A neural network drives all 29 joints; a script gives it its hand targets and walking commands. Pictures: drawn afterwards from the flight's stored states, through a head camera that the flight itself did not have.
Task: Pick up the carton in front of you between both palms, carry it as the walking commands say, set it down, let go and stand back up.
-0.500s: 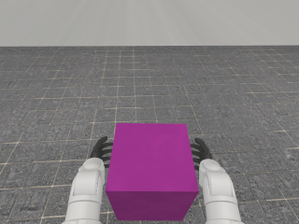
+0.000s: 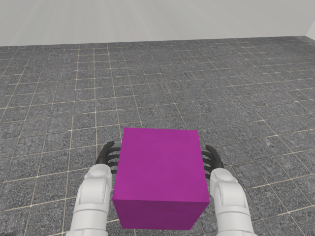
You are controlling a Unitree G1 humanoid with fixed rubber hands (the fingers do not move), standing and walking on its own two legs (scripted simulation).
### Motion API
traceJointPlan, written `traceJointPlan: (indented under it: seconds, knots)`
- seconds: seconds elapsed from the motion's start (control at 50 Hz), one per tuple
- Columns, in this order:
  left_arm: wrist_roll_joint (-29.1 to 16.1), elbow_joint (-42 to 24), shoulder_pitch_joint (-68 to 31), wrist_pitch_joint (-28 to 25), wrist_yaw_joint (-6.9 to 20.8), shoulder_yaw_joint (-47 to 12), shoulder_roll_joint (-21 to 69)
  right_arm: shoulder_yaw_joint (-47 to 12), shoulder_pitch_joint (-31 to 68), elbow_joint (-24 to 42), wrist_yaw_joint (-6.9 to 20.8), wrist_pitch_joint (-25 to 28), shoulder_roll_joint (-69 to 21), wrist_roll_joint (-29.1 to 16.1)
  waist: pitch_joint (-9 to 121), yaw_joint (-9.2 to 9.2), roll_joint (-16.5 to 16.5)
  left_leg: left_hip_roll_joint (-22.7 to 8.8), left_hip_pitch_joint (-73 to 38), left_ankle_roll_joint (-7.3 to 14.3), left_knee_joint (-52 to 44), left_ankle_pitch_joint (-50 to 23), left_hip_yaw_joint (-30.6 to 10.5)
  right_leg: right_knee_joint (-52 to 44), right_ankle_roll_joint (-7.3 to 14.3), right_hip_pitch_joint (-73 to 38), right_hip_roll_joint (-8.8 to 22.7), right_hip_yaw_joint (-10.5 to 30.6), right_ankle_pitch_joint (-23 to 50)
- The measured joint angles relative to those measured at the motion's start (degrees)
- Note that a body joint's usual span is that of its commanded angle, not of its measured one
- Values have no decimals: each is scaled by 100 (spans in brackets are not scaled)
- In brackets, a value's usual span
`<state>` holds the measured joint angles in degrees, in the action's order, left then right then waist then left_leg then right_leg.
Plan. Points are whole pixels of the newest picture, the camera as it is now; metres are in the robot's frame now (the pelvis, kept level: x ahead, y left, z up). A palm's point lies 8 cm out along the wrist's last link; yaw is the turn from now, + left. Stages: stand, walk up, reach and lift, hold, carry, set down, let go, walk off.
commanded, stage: set down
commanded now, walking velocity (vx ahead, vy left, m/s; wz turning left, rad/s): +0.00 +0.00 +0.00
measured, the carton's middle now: (158, 181) +0.30 -0.01 -0.05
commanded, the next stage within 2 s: none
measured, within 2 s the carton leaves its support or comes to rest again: neither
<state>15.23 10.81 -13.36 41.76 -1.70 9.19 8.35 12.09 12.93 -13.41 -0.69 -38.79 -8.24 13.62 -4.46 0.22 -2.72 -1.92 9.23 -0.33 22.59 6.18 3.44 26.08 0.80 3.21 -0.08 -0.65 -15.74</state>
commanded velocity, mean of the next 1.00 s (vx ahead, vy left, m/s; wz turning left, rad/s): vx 0.00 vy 0.00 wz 0.00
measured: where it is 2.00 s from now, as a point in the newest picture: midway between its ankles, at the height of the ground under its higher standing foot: outside the picture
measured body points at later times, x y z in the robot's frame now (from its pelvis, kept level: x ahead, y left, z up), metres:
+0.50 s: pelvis -0.03 +0.03 -0.05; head +0.13 +0.04 +0.37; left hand +0.35 +0.17 -0.12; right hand +0.36 -0.13 -0.11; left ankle +0.08 +0.12 -0.74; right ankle -0.01 -0.11 -0.74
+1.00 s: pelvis -0.04 +0.00 -0.17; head +0.19 +0.02 +0.21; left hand +0.39 +0.20 -0.26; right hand +0.42 -0.10 -0.25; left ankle +0.08 +0.12 -0.74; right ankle -0.01 -0.11 -0.74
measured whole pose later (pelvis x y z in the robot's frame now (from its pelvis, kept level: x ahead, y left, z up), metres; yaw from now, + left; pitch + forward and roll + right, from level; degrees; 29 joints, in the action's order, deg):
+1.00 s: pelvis -0.04 +0.00 -0.17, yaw -4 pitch +39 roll -1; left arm 17.1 31.2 -45.3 17.9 0.9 30.1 3.8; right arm 24.1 50.0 -40.1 -4.5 -15.1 -5.7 14.0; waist 8.5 -5.9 -5.4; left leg -2.4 95.2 -1.3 76.1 19.9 -1.6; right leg 80.9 0.9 89.6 -4.2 0.2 -30.3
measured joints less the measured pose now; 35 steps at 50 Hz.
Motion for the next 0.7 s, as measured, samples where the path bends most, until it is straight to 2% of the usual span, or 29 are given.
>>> traceJointPlan:
  seconds: [0.08, 0.16, 0.26, 0.36, 0.44, 0.54, 0.64, 0.7]
  knots:
    - [141, 307, -290, -73, 53, 280, 65, 259, 321, -401, 70, 130, -68, 155, -67, -111, -24, 77, -24, 20, 71, 52, -27, 123, -30, 64, 3, 188, -11]
    - [355, 862, -781, -298, 104, 886, 213, 803, 894, -1154, 200, 457, -179, 518, -142, -192, -6, 162, 157, 76, 359, 181, -98, 376, 0, 260, -4, 304, -100]
    - [707, 1606, -1467, -816, 148, 1625, 355, 1524, 1654, -2007, 367, 984, -176, 1067, -239, -160, 38, 236, 744, 144, 906, 385, -166, 902, 38, 827, -3, 349, -309]
    - [906, 1954, -1932, -1461, 172, 1967, 385, 1845, 2155, -2329, 408, 1544, -93, 1304, -388, -183, 43, 246, 1746, 190, 1452, 493, -134, 1487, -62, 1849, -8, 405, -428]
    - [802, 1885, -2009, -2067, 115, 1905, 363, 1730, 2325, -2357, 377, 2114, 27, 1131, -475, -231, 34, 219, 2796, 195, 1864, 520, -129, 1931, -131, 2909, -42, 418, -469]
    - [386, 1708, -1935, -2698, -42, 1618, 222, 1319, 2390, -2350, 195, 2719, 206, 551, -268, -275, -4, 160, 4383, 166, 2591, 637, -178, 2669, -185, 4481, -118, 381, -615]
    - [-75, 1465, -1898, -2877, -129, 1379, 30, 837, 2436, -2220, -30, 2881, 362, -127, 278, -343, -80, 70, 5861, 103, 3402, 847, -236, 3483, -166, 5948, -227, 335, -839]
    - [-216, 1421, -1985, -2858, -131, 1376, -63, 710, 2566, -2211, -125, 2846, 401, -338, 640, -383, -121, 29, 6533, 60, 3849, 983, -271, 3945, -129, 6619, -280, 303, -988]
